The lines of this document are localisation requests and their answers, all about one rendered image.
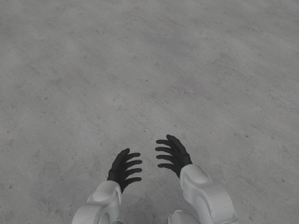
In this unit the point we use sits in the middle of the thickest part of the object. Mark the right robot forearm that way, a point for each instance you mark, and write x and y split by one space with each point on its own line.
212 202

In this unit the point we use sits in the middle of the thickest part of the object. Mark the right robot hand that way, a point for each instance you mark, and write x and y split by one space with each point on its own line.
179 158

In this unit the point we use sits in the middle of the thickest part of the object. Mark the robot right thigh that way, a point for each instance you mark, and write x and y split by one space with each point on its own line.
182 217

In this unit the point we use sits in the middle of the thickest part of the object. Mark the left robot hand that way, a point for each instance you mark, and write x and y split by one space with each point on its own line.
118 172

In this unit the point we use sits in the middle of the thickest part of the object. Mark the left robot forearm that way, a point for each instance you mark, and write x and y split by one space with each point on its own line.
102 207

